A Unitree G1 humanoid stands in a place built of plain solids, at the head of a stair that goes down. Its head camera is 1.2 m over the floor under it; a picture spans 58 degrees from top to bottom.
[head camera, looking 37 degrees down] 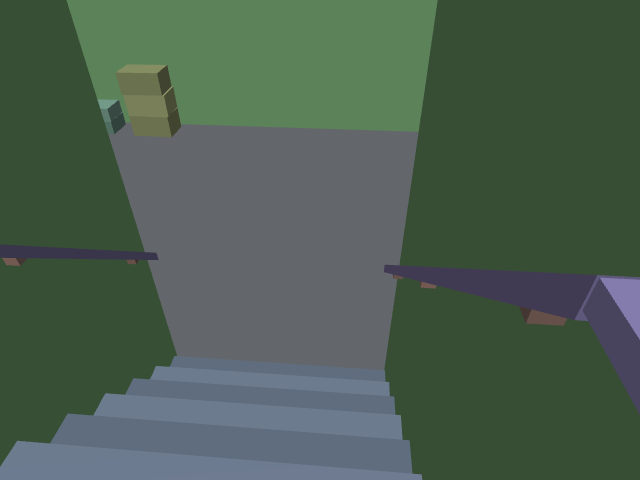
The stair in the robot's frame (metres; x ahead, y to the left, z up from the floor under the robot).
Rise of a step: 0.19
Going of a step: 0.23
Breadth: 1.50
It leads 5 degrees to the right of straight ahead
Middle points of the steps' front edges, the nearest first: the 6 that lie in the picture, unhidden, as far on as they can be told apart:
0.78 0.39 -0.38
1.01 0.37 -0.57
1.24 0.35 -0.76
1.46 0.33 -0.95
1.69 0.31 -1.14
1.92 0.30 -1.33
